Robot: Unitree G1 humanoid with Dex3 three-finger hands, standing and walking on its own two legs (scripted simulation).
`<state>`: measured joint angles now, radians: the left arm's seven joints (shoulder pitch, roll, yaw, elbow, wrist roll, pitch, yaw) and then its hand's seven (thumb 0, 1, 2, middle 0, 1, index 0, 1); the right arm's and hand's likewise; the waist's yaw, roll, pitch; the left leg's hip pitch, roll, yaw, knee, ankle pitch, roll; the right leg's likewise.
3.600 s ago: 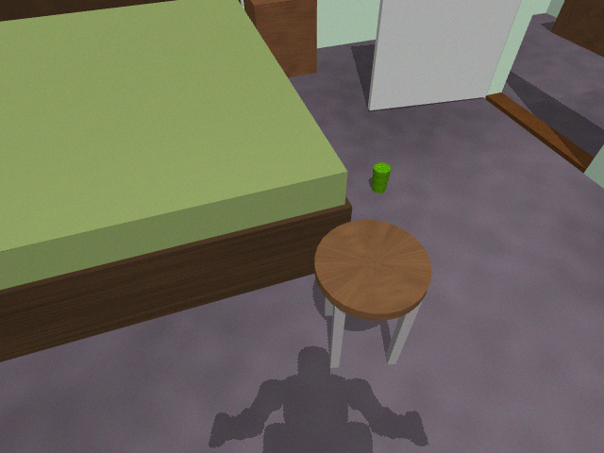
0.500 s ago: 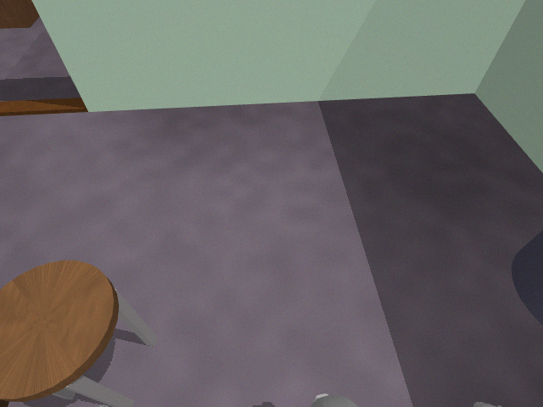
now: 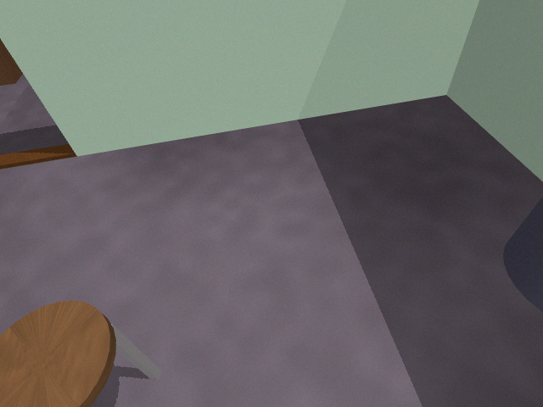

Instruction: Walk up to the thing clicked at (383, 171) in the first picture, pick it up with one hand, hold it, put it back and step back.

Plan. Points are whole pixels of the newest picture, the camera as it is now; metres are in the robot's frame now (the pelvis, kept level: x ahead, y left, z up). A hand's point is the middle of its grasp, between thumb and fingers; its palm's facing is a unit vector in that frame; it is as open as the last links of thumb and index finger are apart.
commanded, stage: walk up
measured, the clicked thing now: out of the picture +0.59 +1.35 -0.69
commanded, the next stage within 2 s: stand in 0.62 s
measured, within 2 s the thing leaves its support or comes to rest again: neither
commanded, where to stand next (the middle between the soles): +0.06 +0.01 m, yaw +0 degrees
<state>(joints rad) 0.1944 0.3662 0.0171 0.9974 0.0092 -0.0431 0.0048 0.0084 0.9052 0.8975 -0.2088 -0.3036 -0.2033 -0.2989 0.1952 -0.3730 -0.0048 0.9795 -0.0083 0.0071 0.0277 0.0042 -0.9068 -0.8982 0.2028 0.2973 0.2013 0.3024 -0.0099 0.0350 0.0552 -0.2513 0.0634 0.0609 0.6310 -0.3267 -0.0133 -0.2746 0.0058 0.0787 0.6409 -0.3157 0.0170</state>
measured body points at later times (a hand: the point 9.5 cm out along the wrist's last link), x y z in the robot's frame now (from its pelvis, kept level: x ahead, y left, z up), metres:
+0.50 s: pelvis +0.01 +0.01 +0.01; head +0.03 +0.01 +0.46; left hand +0.12 +0.31 -0.11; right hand +0.09 -0.30 -0.11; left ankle +0.01 +0.14 -0.72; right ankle +0.02 -0.13 -0.72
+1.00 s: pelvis +0.01 +0.00 +0.02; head +0.01 +0.00 +0.47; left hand +0.11 +0.30 -0.11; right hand +0.08 -0.30 -0.11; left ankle +0.01 +0.14 -0.72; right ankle +0.02 -0.13 -0.72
